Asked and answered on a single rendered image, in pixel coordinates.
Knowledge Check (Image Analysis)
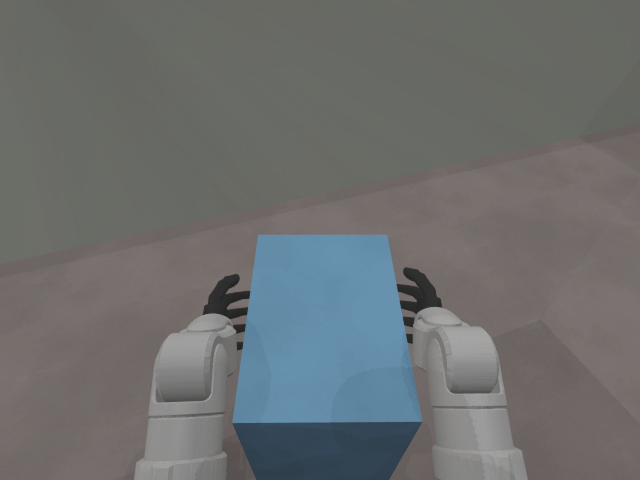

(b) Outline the left robot hand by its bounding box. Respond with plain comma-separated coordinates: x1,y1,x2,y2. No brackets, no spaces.
203,274,250,350

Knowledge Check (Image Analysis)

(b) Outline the right robot hand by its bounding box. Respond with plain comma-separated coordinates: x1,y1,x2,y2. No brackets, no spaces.
397,267,442,344

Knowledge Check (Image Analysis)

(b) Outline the carton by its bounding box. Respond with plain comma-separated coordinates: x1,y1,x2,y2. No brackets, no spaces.
232,235,422,480

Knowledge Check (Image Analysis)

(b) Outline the right robot forearm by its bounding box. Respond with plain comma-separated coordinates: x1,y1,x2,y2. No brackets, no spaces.
412,307,528,480

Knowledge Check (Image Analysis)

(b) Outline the left robot forearm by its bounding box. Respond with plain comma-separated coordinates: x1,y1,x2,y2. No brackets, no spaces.
134,313,238,480

